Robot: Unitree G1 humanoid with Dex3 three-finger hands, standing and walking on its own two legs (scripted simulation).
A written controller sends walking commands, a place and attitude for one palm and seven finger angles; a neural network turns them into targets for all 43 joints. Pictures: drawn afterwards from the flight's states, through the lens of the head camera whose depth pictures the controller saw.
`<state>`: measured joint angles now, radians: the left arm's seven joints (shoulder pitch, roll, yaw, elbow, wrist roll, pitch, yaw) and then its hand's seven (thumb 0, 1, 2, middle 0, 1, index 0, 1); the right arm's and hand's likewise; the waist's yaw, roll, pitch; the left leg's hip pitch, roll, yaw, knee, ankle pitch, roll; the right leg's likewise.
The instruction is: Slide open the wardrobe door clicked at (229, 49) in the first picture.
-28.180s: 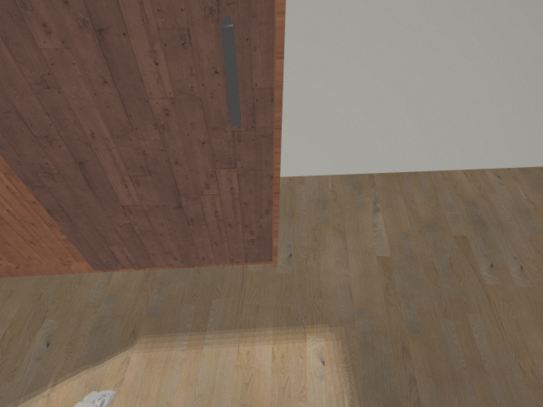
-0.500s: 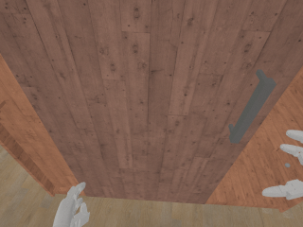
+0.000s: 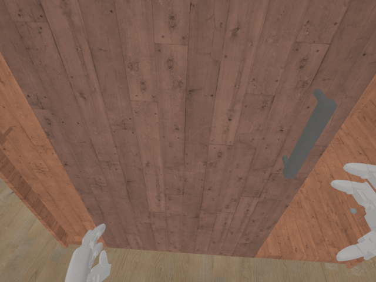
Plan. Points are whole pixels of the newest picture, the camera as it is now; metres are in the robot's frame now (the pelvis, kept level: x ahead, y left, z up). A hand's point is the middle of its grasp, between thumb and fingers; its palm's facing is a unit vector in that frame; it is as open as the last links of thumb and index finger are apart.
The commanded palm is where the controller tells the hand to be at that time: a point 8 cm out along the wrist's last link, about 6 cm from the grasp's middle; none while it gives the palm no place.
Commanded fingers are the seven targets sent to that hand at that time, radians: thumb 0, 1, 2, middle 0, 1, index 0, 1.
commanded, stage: draw the hand back to the body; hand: right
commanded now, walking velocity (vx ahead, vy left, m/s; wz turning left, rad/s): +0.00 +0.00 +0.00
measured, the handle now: (302, 137) +0.40 -0.25 +0.14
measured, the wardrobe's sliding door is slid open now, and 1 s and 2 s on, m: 0.48 0.48 0.48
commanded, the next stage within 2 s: step back with the hand held close in 1.36 s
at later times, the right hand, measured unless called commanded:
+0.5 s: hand (366, 212) +0.21 -0.28 +0.15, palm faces +0.45 +0.83 -0.33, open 13.5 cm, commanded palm +0.16 -0.31 +0.16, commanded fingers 0.00 -0.07 -0.50 0.23 0.79 0.23 0.79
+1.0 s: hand (356, 188) +0.23 -0.26 +0.18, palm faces +0.44 +0.82 -0.38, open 8.6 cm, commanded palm +0.18 -0.29 +0.19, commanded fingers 0.00 -0.90 -0.90 0.20 0.30 0.20 0.30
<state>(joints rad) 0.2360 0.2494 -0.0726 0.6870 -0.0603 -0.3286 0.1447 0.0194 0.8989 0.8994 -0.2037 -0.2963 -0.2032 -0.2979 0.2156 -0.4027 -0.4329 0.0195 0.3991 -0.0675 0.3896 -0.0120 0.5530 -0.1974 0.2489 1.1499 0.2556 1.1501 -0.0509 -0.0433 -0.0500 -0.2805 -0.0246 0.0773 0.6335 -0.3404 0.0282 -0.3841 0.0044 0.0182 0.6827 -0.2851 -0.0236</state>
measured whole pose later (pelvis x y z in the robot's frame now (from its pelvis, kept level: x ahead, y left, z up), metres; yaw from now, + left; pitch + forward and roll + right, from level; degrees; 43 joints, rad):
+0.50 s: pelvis +0.01 +0.00 +0.01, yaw +0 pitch -3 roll +1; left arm 0.21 0.24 -0.05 0.67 -0.01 -0.25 0.10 0.02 0.90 0.90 -0.20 -0.30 -0.20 -0.30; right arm 0.40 -0.36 -0.34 -0.30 0.12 -0.07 -0.09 -0.01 0.27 -0.34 0.24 0.98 0.25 0.98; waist -0.08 -0.05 -0.01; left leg -0.19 -0.02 0.07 0.55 -0.32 0.02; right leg -0.29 0.01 0.01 0.60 -0.26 -0.03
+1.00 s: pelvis +0.04 +0.00 +0.02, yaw +1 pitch -4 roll +0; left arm 0.19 0.23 -0.02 0.65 0.00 -0.12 0.08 0.02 0.90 0.90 -0.20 -0.30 -0.20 -0.30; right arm 0.46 -0.36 -0.33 -0.41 0.08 -0.07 -0.11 0.01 -0.62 -0.76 0.22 0.46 0.22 0.46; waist -0.08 -0.05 0.00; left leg -0.06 -0.01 0.04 0.43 -0.30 0.02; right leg -0.15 0.02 -0.02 0.46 -0.25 -0.03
